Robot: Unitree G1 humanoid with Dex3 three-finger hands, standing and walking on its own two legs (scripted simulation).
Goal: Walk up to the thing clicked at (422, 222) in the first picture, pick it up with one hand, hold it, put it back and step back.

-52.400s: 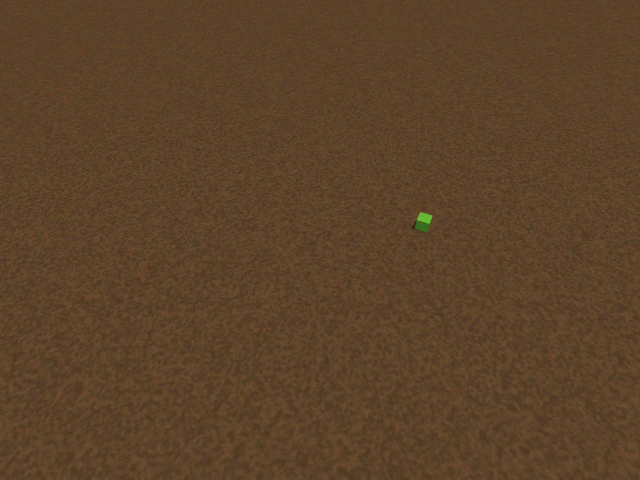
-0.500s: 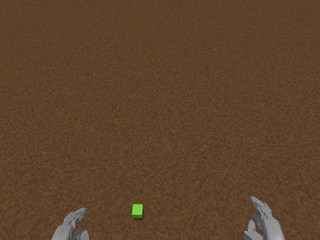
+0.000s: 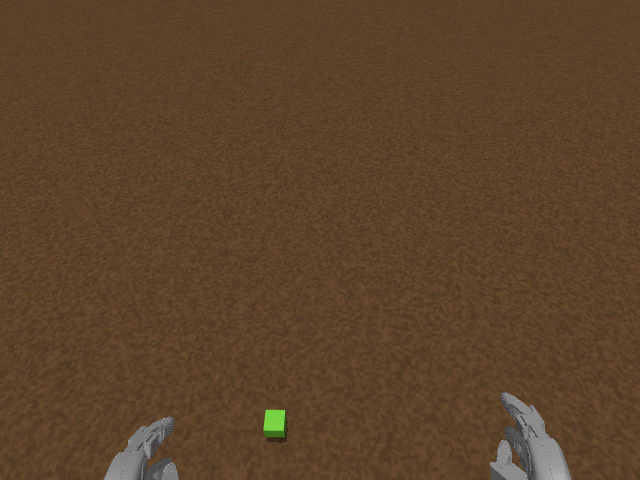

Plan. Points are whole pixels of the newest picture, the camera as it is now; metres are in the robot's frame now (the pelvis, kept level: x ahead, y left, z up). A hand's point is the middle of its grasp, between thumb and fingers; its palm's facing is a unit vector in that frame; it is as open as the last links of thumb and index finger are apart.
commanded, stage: stand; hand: left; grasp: from above
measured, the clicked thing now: (275, 423) +0.44 +0.13 -0.69
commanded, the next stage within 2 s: none
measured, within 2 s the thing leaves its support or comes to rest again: neither
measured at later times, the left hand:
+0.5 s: hand out of the picture +0.06 +0.25 -0.11, palm faces +0.05 -0.94 -0.33, open 7.4 cm
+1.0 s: hand out of the picture +0.03 +0.24 -0.10, palm faces +0.05 -0.94 -0.33, open 7.3 cm
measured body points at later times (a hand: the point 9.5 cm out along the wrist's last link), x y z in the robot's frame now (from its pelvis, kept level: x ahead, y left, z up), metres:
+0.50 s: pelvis -0.01 +0.01 +0.04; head +0.01 +0.02 +0.49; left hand +0.06 +0.30 -0.09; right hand +0.08 -0.27 -0.08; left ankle +0.00 +0.12 -0.68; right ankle +0.00 -0.14 -0.68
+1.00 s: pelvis -0.01 +0.00 +0.07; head -0.02 +0.00 +0.52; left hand +0.03 +0.29 -0.07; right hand +0.06 -0.28 -0.08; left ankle +0.00 +0.12 -0.68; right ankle +0.00 -0.14 -0.68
